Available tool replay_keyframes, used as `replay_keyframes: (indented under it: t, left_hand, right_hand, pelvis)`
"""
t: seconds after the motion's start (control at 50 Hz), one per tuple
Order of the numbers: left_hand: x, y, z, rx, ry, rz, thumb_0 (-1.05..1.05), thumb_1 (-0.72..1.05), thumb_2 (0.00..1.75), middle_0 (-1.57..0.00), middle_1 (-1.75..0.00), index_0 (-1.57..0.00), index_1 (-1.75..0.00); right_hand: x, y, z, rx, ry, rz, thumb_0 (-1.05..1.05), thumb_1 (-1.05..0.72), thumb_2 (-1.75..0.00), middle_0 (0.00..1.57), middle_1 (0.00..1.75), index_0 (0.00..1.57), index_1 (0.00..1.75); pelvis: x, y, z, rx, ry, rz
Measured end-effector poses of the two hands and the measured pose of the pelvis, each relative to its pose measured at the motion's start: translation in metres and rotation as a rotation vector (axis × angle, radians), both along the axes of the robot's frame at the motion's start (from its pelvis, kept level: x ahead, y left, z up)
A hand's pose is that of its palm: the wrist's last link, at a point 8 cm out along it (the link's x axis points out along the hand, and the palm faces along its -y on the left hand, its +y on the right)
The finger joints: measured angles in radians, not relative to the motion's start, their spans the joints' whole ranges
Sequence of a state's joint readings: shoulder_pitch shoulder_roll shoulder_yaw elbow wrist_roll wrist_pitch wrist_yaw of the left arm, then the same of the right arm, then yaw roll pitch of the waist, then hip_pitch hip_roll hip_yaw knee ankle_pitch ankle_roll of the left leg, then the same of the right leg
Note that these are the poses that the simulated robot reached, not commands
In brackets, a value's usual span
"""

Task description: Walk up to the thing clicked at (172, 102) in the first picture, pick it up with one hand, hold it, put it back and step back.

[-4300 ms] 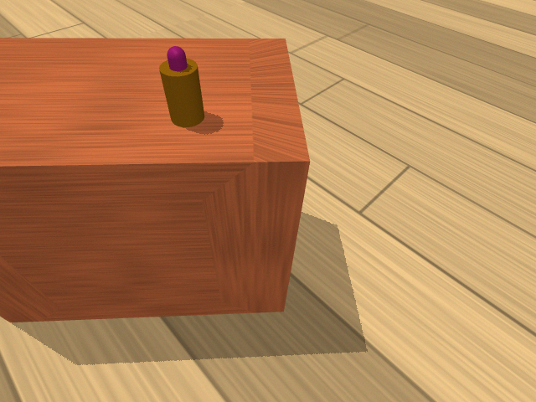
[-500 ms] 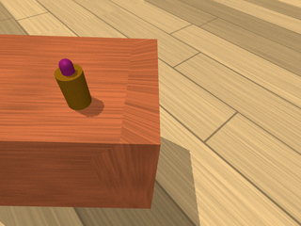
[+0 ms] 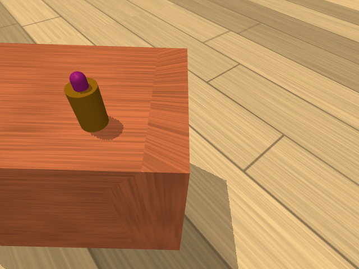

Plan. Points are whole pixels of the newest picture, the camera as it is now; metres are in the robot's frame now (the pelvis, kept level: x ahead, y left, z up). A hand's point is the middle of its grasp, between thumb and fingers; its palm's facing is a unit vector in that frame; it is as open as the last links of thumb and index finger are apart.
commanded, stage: stand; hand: left
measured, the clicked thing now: (86, 100) +0.47 +0.24 +0.10
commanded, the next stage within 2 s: rise first in 1.08 s
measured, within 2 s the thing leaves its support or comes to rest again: neither
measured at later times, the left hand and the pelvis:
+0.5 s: hand out of the picture +0.06 +0.25 -0.16, palm faces -0.04 -0.94 -0.34, open 7.4 cm; pelvis -0.01 +0.00 +0.00, yaw +0 degrees
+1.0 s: hand out of the picture +0.06 +0.26 -0.16, palm faces -0.04 -0.94 -0.34, open 7.4 cm; pelvis +0.00 +0.01 +0.00, yaw +0 degrees
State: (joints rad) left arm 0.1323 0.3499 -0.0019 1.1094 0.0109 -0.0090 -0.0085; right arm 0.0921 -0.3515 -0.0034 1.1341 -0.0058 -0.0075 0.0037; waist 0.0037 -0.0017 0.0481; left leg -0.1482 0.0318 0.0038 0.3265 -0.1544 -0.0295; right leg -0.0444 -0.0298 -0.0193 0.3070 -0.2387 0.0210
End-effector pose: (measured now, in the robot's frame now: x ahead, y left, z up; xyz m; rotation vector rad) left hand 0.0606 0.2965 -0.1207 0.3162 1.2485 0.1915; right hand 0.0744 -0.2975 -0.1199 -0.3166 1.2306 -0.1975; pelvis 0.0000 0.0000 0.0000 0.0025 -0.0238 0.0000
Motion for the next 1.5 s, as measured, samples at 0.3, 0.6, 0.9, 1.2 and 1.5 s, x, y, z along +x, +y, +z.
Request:
replay_keyframes:
  t: [0.3,0.6,0.9,1.2,1.5]
  left_hand:
    - [-0.002,0.000,0.000,-0.001,-0.013,-0.006,0.01,0.91,0.90,-0.20,-0.30,-0.20,-0.30]
    - [-0.008,0.003,-0.001,-0.005,-0.008,-0.013,0.01,0.91,0.90,-0.20,-0.30,-0.20,-0.30]
    - [-0.011,0.006,-0.002,-0.004,0.017,-0.007,0.01,0.91,0.90,-0.20,-0.30,-0.20,-0.30]
    - [0.000,0.005,0.000,0.001,-0.013,-0.011,0.01,0.90,0.90,-0.20,-0.30,-0.20,-0.29]
    - [0.086,0.000,0.044,0.033,-0.476,0.066,0.01,0.27,0.32,-0.08,-0.09,-0.09,-0.08]
  right_hand:
    - [-0.008,0.000,0.001,-0.001,-0.004,-0.007,0.01,-0.91,-0.90,0.20,0.30,0.20,0.30]
    - [-0.020,0.001,0.002,-0.006,0.012,-0.014,0.01,-0.91,-0.90,0.20,0.30,0.20,0.30]
    - [-0.022,0.005,0.000,-0.002,0.030,-0.015,0.01,-0.91,-0.90,0.20,0.30,0.20,0.30]
    - [-0.008,0.005,0.001,0.000,-0.004,-0.005,0.01,-0.91,-0.90,0.20,0.29,0.20,0.29]
    - [0.058,0.025,0.018,0.037,-0.359,-0.079,0.01,-0.25,-0.33,0.07,0.08,0.07,0.08]
  pelvis:
    - [-0.004,0.000,0.000,-0.001,-0.010,-0.003]
    - [-0.009,0.003,0.000,-0.003,-0.011,-0.004]
    - [-0.007,0.006,0.000,0.000,-0.004,-0.006]
    - [-0.004,0.005,0.000,0.000,-0.008,-0.005]
    - [-0.011,0.003,-0.006,0.000,0.076,-0.015]
